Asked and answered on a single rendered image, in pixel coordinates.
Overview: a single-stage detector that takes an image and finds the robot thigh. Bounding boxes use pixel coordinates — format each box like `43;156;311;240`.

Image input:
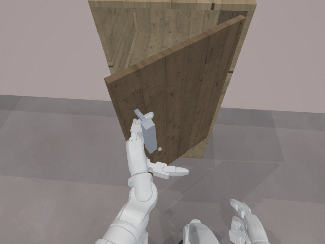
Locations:
138;230;148;244
183;223;220;244

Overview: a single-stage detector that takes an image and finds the left robot thigh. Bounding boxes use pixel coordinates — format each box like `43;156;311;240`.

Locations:
138;230;148;244

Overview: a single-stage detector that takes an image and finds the handle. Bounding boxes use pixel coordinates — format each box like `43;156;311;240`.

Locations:
134;109;157;154

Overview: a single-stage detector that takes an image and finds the robot left hand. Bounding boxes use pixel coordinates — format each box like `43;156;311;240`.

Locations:
126;112;189;179

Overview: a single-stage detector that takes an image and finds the left robot forearm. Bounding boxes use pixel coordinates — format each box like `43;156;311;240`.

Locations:
95;172;158;244

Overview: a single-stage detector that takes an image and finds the cupboard door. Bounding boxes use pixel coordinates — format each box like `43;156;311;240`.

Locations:
104;15;246;176

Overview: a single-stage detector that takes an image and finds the robot right hand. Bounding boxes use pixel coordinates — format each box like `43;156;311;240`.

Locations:
229;199;269;244

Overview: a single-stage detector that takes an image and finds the right robot thigh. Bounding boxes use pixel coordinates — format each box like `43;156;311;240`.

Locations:
183;223;220;244

